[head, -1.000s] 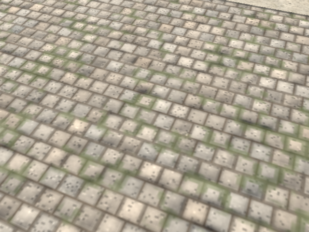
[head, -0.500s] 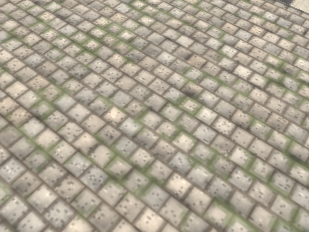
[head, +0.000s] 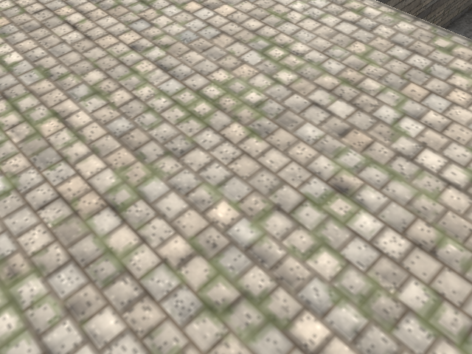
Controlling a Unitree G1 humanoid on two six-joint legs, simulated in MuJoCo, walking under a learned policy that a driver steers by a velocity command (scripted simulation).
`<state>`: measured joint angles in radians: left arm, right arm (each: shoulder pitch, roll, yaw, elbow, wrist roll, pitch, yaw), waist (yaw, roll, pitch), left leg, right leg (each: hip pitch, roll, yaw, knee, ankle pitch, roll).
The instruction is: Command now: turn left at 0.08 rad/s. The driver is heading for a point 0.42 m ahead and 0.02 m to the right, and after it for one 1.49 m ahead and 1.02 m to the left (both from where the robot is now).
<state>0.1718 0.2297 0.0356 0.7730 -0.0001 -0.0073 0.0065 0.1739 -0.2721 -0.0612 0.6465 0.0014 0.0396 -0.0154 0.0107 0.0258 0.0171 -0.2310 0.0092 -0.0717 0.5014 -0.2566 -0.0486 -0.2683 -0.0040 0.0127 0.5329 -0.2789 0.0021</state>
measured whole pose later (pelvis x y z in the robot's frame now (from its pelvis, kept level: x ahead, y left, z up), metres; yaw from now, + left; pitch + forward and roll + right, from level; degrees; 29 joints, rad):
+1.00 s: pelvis +0.17 +0.02 +0.00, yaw +0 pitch +2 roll +0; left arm 0.49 0.24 0.03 0.98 -0.02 -0.07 0.01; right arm 0.00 -0.24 -0.03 0.65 0.03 -0.08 0.04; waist 0.12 0.02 0.03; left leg -0.57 0.03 0.02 0.56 -0.04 0.04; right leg 0.13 -0.01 0.00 0.20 -0.37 0.01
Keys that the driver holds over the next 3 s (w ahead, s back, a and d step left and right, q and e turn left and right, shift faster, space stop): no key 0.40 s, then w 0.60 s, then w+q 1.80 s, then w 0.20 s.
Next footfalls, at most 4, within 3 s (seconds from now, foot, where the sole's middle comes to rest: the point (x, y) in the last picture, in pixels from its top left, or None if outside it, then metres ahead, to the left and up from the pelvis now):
1.04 left None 0.38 0.14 -0.77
1.54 right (271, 294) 0.67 -0.05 -0.77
2.06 left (159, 252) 0.82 0.31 -0.77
2.56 right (157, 171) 1.16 0.36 -0.77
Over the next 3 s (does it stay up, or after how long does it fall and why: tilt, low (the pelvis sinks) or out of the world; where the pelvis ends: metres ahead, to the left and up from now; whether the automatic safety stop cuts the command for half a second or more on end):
stays up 1.09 0.48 0.00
